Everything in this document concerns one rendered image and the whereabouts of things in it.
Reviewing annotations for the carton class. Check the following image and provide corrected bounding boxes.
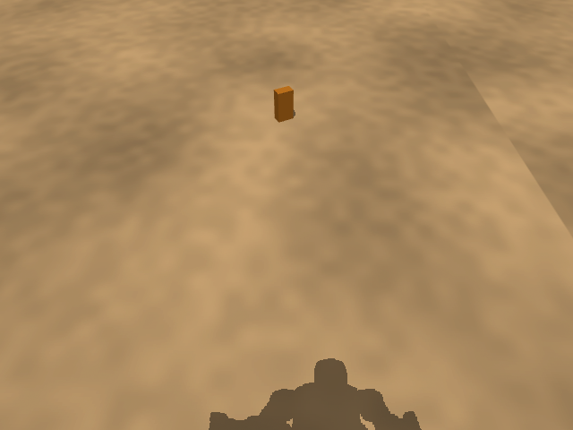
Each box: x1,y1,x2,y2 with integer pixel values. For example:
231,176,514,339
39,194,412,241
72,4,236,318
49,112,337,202
274,86,294,122

